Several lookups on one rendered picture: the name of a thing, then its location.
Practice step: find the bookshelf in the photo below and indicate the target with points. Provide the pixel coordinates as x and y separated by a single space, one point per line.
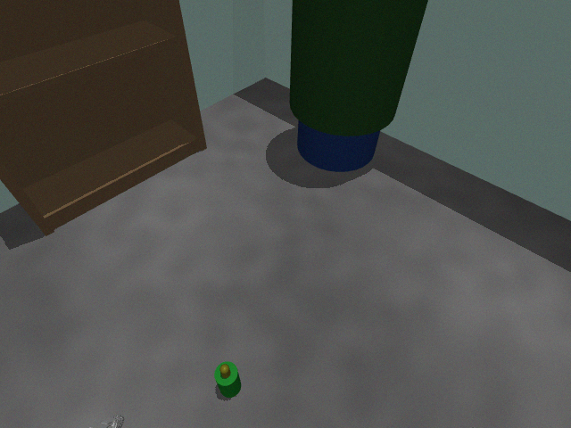
96 96

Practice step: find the bottle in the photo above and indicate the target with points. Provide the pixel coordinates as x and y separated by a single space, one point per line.
228 380

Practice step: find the potted plant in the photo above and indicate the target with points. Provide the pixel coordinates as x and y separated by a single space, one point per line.
349 62

